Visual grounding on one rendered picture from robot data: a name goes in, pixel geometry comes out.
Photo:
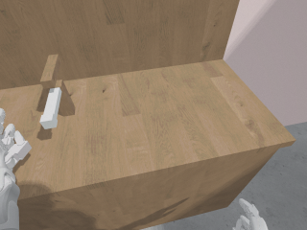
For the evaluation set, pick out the right robot hand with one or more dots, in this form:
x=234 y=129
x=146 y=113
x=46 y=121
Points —
x=253 y=222

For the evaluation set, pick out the tap lever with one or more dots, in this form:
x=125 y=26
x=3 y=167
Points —
x=51 y=110

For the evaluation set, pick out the left robot hand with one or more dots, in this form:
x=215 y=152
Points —
x=11 y=153

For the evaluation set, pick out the robot left forearm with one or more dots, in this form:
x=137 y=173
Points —
x=9 y=194

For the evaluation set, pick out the counter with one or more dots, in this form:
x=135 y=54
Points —
x=153 y=125

